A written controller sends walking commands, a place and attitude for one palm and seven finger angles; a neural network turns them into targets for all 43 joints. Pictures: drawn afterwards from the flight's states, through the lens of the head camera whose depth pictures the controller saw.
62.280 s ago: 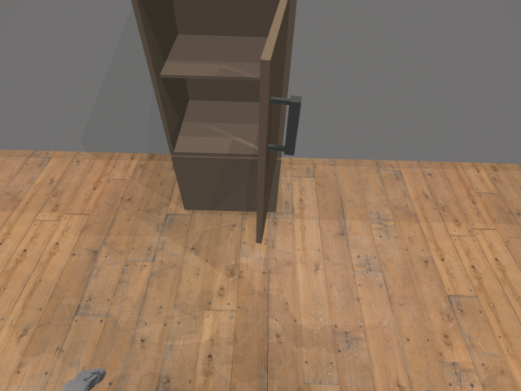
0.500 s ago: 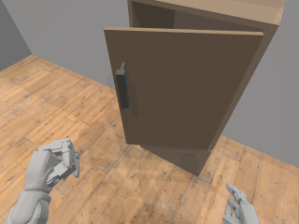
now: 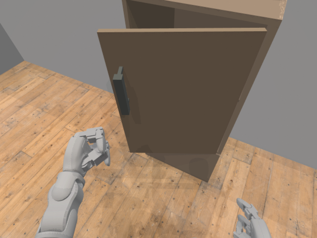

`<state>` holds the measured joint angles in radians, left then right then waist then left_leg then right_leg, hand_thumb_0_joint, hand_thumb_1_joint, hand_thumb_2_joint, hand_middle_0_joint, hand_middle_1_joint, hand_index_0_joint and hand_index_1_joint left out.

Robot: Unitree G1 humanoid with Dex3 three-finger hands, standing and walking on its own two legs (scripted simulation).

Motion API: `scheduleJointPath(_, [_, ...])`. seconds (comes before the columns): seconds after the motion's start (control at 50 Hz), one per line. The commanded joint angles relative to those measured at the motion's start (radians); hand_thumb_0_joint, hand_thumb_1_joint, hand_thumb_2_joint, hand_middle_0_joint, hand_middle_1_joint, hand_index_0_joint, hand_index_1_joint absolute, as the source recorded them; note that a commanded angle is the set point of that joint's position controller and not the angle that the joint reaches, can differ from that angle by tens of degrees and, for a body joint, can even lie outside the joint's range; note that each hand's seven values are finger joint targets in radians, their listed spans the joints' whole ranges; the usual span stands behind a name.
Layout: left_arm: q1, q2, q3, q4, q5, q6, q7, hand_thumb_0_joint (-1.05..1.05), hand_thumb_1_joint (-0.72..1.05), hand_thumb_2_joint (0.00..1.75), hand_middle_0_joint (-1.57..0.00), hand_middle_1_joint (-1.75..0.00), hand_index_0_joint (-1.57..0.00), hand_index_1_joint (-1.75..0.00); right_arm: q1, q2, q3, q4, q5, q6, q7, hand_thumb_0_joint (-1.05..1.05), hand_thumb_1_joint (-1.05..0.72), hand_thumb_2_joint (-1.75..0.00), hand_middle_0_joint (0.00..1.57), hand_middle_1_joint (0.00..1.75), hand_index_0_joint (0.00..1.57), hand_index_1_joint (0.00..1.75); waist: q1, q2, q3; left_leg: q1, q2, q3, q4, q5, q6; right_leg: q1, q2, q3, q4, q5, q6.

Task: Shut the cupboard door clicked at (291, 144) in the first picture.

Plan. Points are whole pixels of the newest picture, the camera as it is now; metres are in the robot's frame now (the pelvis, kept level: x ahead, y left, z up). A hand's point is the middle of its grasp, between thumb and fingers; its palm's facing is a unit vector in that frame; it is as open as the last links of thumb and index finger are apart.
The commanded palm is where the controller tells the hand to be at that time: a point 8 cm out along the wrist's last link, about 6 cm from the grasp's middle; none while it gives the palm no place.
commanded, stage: bring the fist close to the handle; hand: left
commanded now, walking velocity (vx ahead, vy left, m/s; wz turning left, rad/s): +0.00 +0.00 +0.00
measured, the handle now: (123, 91) +0.51 +0.13 +0.08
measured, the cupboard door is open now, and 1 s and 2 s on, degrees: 26 26 15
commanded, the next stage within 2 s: push the door shut along its arc in 0.98 s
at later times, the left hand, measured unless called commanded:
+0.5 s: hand (126, 122) +0.38 +0.10 +0.09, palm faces -0.02 -1.00 -0.02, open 3.1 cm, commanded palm +0.36 +0.15 +0.09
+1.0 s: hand (130, 120) +0.39 +0.09 +0.08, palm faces -0.01 -1.00 +0.01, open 3.1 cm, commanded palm +0.37 +0.15 +0.09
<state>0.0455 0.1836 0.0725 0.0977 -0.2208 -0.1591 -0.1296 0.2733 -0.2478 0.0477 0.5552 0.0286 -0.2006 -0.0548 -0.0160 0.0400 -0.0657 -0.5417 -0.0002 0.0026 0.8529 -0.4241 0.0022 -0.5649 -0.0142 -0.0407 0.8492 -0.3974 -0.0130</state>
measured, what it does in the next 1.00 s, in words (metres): stands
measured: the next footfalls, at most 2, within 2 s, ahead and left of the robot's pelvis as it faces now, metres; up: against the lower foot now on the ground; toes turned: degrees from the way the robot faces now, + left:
none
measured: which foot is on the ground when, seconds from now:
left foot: down 0.00-1.00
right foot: down 0.00-1.00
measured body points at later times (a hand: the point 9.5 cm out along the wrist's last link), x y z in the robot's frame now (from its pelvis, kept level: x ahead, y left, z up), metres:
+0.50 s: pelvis +0.00 -0.01 +0.00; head +0.04 -0.02 +0.45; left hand +0.37 +0.15 +0.09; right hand +0.14 -0.25 -0.10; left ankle +0.01 +0.12 -0.70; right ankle +0.02 -0.11 -0.70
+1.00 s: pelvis -0.01 -0.01 +0.00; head +0.04 -0.02 +0.45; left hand +0.39 +0.15 +0.08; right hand +0.09 -0.26 -0.11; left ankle +0.01 +0.12 -0.70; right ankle +0.02 -0.11 -0.70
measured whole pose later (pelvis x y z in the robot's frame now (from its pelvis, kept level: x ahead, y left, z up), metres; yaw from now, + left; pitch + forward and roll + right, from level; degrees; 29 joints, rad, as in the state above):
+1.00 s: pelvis -0.01 -0.01 +0.00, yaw -1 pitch +9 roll +0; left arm -0.44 0.13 0.09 0.66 -0.15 -0.32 0.01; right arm 0.31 -0.26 0.00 0.64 0.02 -0.07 -0.02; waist -0.05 0.03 -0.06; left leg -0.58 0.01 0.02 0.82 -0.39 0.00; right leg -0.61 0.00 -0.03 0.82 -0.36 -0.02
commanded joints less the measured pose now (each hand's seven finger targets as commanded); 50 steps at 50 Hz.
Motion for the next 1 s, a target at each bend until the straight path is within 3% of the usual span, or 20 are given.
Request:
scheduleJointPath(0.0, [-0.213,0.111,0.079,-0.211,0.007,-0.117,0.059,0.0,0.9,0.9,-1.3,-1.5,-1.3,-1.5,-0.067,-0.105,-0.055,-0.144,-0.004,-0.039,0.009,0.0,-0.9,-0.9,0.2,0.3,0.2,0.3,0.029,-0.044,-0.227,0.071,-0.01,-0.01,-0.131,0.266,0.01,0.17,0.01,0.003,-0.114,0.27,-0.005])
scheduleJointPath(0.08, [-0.307,0.062,-0.003,-0.113,0.041,-0.117,0.053,0.0,0.9,0.9,-1.3,-1.5,-1.3,-1.5,-0.049,-0.114,-0.061,-0.122,0.0,-0.02,0.017,0.0,-0.9,-0.9,0.2,0.3,0.2,0.3,-0.01,-0.05,-0.172,0.062,-0.007,-0.008,-0.129,0.219,0.011,0.108,0.011,0.004,-0.125,0.231,-0.002])
scheduleJointPath(0.12, [-0.342,0.037,-0.036,-0.109,0.046,-0.107,0.046,0.0,0.9,0.9,-1.3,-1.5,-1.3,-1.5,-0.044,-0.116,-0.066,-0.124,0.001,-0.014,0.018,0.0,-0.9,-0.9,0.2,0.3,0.2,0.3,-0.014,-0.053,-0.202,0.079,-0.007,-0.009,-0.126,0.23,0.014,0.119,0.009,0.008,-0.128,0.245,-0.001])
scheduleJointPath(0.16, [-0.417,0.049,-0.022,-0.106,0.043,-0.102,0.049,0.0,0.9,0.9,-1.3,-1.5,-1.3,-1.5,-0.041,-0.116,-0.069,-0.117,0.001,-0.007,0.015,0.0,-0.9,-0.9,0.2,0.3,0.2,0.3,-0.017,-0.043,-0.237,0.096,-0.008,-0.009,-0.126,0.243,0.012,0.131,0.008,0.009,-0.127,0.264,-0.002])
scheduleJointPath(0.2, [-0.443,0.096,0.029,-0.083,0.041,-0.104,0.068,0.0,0.9,0.9,-1.3,-1.5,-1.3,-1.5,-0.041,-0.121,-0.069,-0.111,0.0,0.004,0.01,0.0,-0.9,-0.9,0.2,0.3,0.2,0.3,-0.009,-0.092,-0.257,0.089,-0.007,-0.01,-0.126,0.247,0.014,0.152,0.011,0.013,-0.13,0.266,0.0])
scheduleJointPath(0.26, [-0.531,0.063,0.021,-0.076,0.041,-0.128,0.098,0.0,0.9,0.9,-1.3,-1.5,-1.3,-1.5,-0.049,-0.105,-0.068,-0.101,-0.004,0.009,0.014,0.0,-0.9,-0.9,0.2,0.3,0.2,0.3,-0.002,-0.052,-0.299,0.11,-0.01,-0.003,-0.125,0.271,0.01,0.167,0.008,0.014,-0.117,0.3,-0.001])
scheduleJointPath(0.3, [-0.554,0.091,0.05,-0.028,0.05,-0.136,0.119,0.0,0.9,0.9,-1.3,-1.5,-1.3,-1.5,-0.039,-0.108,-0.067,-0.089,-0.008,0.02,0.015,0.0,-0.9,-0.9,0.2,0.3,0.2,0.3,0.001,-0.067,-0.302,0.1,-0.008,-0.004,-0.123,0.283,0.01,0.17,0.01,0.013,-0.112,0.312,-0.002])
scheduleJointPath(0.36, [-0.614,0.038,-0.001,0.061,0.071,-0.141,0.131,0.0,0.9,0.9,-1.3,-1.5,-1.3,-1.5,-0.032,-0.103,-0.068,-0.075,-0.007,0.034,0.024,0.0,-0.9,-0.9,0.2,0.3,0.2,0.3,-0.022,-0.062,-0.272,0.095,-0.006,0.003,-0.12,0.278,0.009,0.139,0.009,0.011,-0.113,0.32,-0.001])
scheduleJointPath(0.4, [-0.62,0.044,0.006,0.128,0.08,-0.132,0.131,0.0,0.9,0.9,-1.3,-1.5,-1.3,-1.5,-0.017,-0.11,-0.074,-0.069,-0.008,0.045,0.027,0.0,-0.9,-0.9,0.2,0.3,0.2,0.3,-0.02,-0.075,-0.272,0.087,-0.005,0.004,-0.118,0.282,0.009,0.14,0.011,0.014,-0.117,0.327,-0.002])
scheduleJointPath(0.46, [-0.696,0.003,-0.026,0.205,0.08,-0.117,0.127,0.0,0.9,0.9,-1.3,-1.5,-1.3,-1.5,-0.006,-0.111,-0.076,-0.066,-0.006,0.06,0.031,0.0,-0.9,-0.9,0.2,0.3,0.2,0.3,-0.034,-0.07,-0.268,0.085,-0.007,0.005,-0.118,0.27,0.008,0.12,0.011,0.014,-0.125,0.325,-0.001])
scheduleJointPath(0.5, [-0.757,0.037,0.013,0.259,0.075,-0.117,0.135,0.0,0.9,0.9,-1.3,-1.5,-1.3,-1.5,0.005,-0.117,-0.078,-0.059,-0.006,0.069,0.026,0.0,-0.9,-0.9,0.2,0.3,0.2,0.3,-0.037,-0.116,-0.265,0.066,-0.008,0.006,-0.118,0.252,0.01,0.13,0.011,0.021,-0.135,0.311,0.002])
scheduleJointPath(0.56, [-0.911,0.064,0.049,0.28,0.075,-0.152,0.159,0.0,0.9,0.9,-1.3,-1.5,-1.3,-1.5,0.002,-0.112,-0.077,-0.048,-0.011,0.074,0.024,0.0,-0.9,-0.9,0.2,0.3,0.2,0.3,-0.048,-0.115,-0.3,0.052,-0.012,0.01,-0.114,0.217,0.013,0.133,0.008,0.036,-0.138,0.276,0.006])
scheduleJointPath(0.6, [-0.872,0.126,0.117,0.275,0.081,-0.187,0.175,0.0,0.9,0.9,-1.3,-1.5,-1.3,-1.5,0.01,-0.114,-0.081,-0.054,-0.019,0.078,0.025,0.0,-0.9,-0.9,0.2,0.3,0.2,0.3,-0.011,-0.091,-0.37,0.052,-0.015,0.016,-0.112,0.252,0.013,0.19,0.01,0.041,-0.12,0.321,0.002])
scheduleJointPath(0.64, [-0.843,0.112,0.112,0.27,0.09,-0.219,0.177,0.0,0.9,0.9,-1.3,-1.5,-1.3,-1.5,0.012,-0.103,-0.081,-0.058,-0.023,0.082,0.033,0.0,-0.9,-0.9,0.2,0.3,0.2,0.3,-0.002,-0.077,-0.417,0.062,-0.016,0.025,-0.109,0.305,0.013,0.226,0.008,0.041,-0.1,0.399,-0.001])
scheduleJointPath(0.7, [-0.765,0.113,0.11,0.319,0.099,-0.233,0.157,0.0,0.9,0.9,-1.3,-1.5,-1.3,-1.5,0.03,-0.109,-0.087,-0.056,-0.022,0.091,0.043,0.0,-0.9,-0.9,0.2,0.3,0.2,0.3,0.003,-0.065,-0.401,0.044,-0.015,0.031,-0.108,0.321,0.012,0.228,0.013,0.041,-0.097,0.433,-0.002])
scheduleJointPath(0.8, [-0.789,0.058,0.052,0.376,0.079,-0.197,0.117,0.0,0.9,0.9,-1.3,-1.5,-1.3,-1.5,0.037,-0.123,-0.094,-0.061,-0.008,0.109,0.04,0.0,-0.9,-0.9,0.2,0.3,0.2,0.3,-0.038,-0.127,-0.263,0.023,-0.014,0.037,-0.132,0.215,0.019,0.158,0.015,0.043,-0.167,0.305,0.008])
scheduleJointPath(0.9, [-0.952,0.041,0.02,0.271,0.063,-0.239,0.123,0.0,0.9,0.9,-1.3,-1.5,-1.3,-1.5,0.027,-0.118,-0.094,-0.05,-0.007,0.094,0.026,0.0,-0.9,-0.9,0.2,0.3,0.2,0.3,-0.056,-0.06,-0.318,0.09,-0.012,0.024,-0.133,0.19,0.021,0.131,0.02,0.037,-0.167,0.25,0.004])
scheduleJointPath(0.98, [-0.952,0.055,0.04,0.326,0.087,-0.274,0.156,0.0,0.9,0.9,-1.3,-1.5,-1.3,-1.5,0.026,-0.113,-0.091,-0.031,-0.015,0.086,0.03,0.0,-0.9,-0.9,0.2,0.3,0.2,0.3,-0.047,-0.067,-0.333,0.078,-0.011,0.014,-0.131,0.183,0.019,0.119,0.021,0.03,-0.142,0.239,0.001])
